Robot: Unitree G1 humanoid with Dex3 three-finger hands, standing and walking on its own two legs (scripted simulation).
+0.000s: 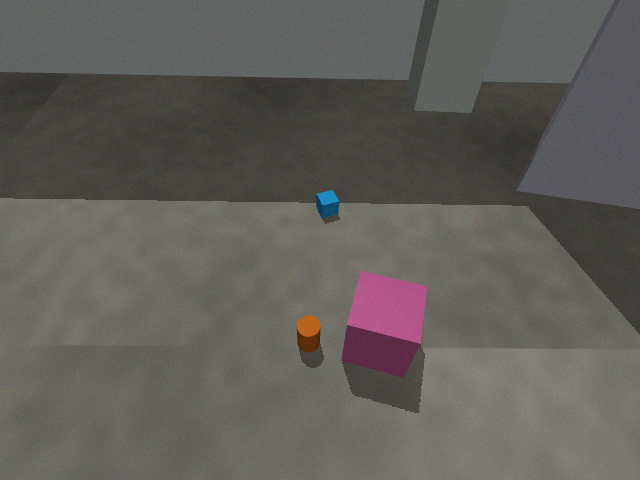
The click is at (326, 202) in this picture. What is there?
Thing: cube
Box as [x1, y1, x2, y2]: [316, 190, 338, 217]
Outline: 332,190 316,194 316,206 322,217 335,214 338,211 338,200
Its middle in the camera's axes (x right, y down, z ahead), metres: +0.04 -0.17 +1.74
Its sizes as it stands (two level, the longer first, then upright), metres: 0.078 0.078 0.078
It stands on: the floor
